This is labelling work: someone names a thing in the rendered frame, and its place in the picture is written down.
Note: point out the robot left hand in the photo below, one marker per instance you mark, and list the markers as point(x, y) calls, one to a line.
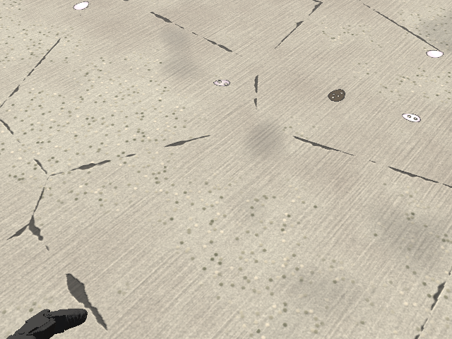
point(45, 324)

